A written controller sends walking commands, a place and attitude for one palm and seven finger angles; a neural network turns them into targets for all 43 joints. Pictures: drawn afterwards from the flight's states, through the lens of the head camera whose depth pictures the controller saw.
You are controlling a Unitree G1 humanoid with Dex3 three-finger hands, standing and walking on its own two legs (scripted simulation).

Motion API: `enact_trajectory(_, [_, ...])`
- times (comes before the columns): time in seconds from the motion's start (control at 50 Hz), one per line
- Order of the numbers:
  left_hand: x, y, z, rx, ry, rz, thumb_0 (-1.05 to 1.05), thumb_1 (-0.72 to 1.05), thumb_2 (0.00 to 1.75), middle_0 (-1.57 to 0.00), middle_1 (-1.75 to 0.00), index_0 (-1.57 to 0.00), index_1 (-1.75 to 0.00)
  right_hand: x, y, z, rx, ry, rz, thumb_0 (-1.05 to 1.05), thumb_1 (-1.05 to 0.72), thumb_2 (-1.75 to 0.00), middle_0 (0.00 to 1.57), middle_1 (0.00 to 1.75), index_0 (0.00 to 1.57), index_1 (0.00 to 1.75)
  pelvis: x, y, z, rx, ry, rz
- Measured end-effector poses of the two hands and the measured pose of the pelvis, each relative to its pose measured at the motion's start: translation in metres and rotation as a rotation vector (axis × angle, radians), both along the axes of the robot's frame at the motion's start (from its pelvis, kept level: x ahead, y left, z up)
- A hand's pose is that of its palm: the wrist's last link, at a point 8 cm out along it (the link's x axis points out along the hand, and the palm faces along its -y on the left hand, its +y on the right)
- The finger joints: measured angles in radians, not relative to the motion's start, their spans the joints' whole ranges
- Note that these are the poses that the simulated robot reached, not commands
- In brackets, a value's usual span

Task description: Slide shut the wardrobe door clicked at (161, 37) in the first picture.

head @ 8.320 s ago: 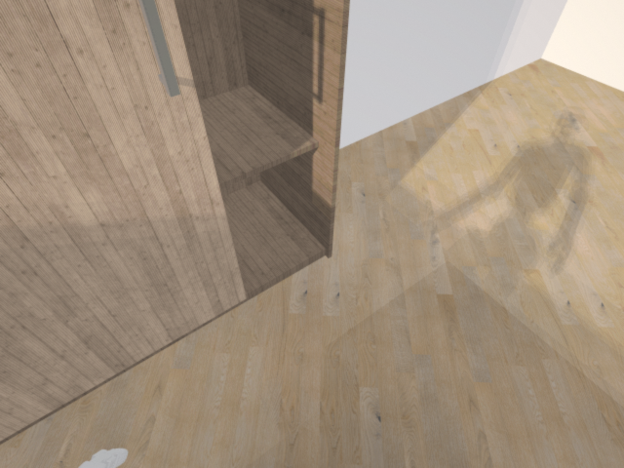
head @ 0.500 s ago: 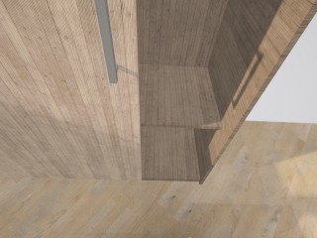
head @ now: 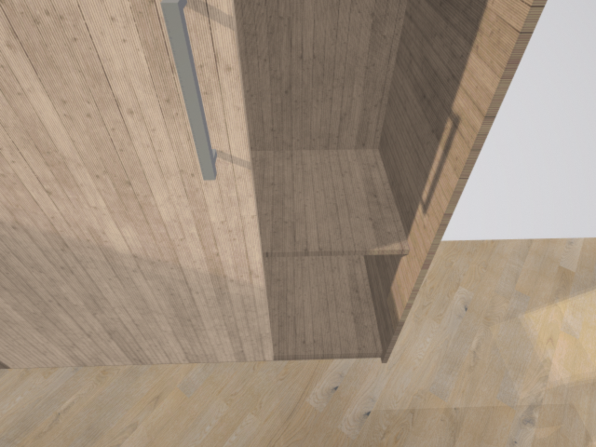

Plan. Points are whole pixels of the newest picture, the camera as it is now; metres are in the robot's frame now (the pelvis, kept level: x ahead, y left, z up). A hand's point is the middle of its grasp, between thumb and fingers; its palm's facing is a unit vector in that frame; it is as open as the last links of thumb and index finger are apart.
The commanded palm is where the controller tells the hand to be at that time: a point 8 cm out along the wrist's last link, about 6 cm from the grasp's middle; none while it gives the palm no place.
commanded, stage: come to a stop and stand still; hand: left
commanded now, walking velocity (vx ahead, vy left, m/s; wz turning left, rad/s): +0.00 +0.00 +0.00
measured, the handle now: (196, 97) +0.50 +0.17 +0.24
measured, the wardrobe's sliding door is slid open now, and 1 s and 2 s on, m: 0.38 0.38 0.38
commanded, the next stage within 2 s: look again from close up in 1.14 s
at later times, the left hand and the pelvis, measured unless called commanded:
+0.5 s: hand out of the picture -0.02 +0.13 -0.18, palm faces +0.06 -0.99 -0.16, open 7.3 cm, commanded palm none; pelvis +0.01 -0.02 +0.00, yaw +0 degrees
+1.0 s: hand out of the picture +0.00 +0.12 -0.18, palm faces +0.07 -0.98 -0.18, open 7.3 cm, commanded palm none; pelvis +0.03 -0.04 +0.00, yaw +1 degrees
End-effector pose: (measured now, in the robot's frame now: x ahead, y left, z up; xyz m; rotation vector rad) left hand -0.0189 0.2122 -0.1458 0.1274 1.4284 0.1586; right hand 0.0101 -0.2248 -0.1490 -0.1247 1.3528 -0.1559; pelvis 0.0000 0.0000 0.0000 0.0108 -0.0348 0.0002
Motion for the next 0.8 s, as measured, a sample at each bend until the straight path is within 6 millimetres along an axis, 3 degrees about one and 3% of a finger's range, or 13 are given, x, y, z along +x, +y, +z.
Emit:
enact_trajectory(0.18, [-0.003,-0.02,-0.003,-0.023,0.004,0.002,0.0,0.91,0.9,-0.2,-0.3,-0.2,-0.3,-0.056,0.003,-0.001,0.025,0.139,-0.033,0.0,-0.91,-0.9,0.19,0.3,0.2,0.3,-0.003,-0.012,0.0,-0.002,0.006,0.005])
enact_trajectory(0.32, [-0.007,-0.028,-0.002,-0.023,0.024,0.013,0.0,0.91,0.9,-0.2,-0.3,-0.2,-0.3,-0.072,0.01,-0.002,0.052,0.188,-0.048,0.0,-0.91,-0.9,0.19,0.3,0.2,0.3,0.0,-0.018,-0.001,-0.002,0.011,0.007])
enact_trajectory(0.42, [-0.007,-0.033,-0.002,-0.023,0.032,0.022,0.0,0.91,0.9,-0.2,-0.3,-0.2,-0.3,-0.064,0.012,-0.003,0.064,0.178,-0.046,0.0,-0.91,-0.9,0.19,0.3,0.2,0.3,0.005,-0.021,-0.001,-0.001,0.013,0.008])
enact_trajectory(0.56, [-0.003,-0.04,-0.003,-0.026,0.027,0.033,0.0,0.91,0.9,-0.2,-0.3,-0.2,-0.3,-0.034,0.007,-0.005,0.062,0.118,-0.027,0.0,-0.91,-0.9,0.19,0.3,0.2,0.3,0.012,-0.025,-0.001,-0.001,0.012,0.009])
enact_trajectory(0.8, [0.004,-0.046,-0.003,-0.023,0.028,0.043,0.0,0.91,0.9,-0.2,-0.3,-0.2,-0.3,0.0,-0.016,-0.004,0.019,0.071,0.004,0.01,-0.92,-0.9,0.19,0.3,0.2,0.3,0.024,-0.032,-0.001,0.003,0.012,0.014])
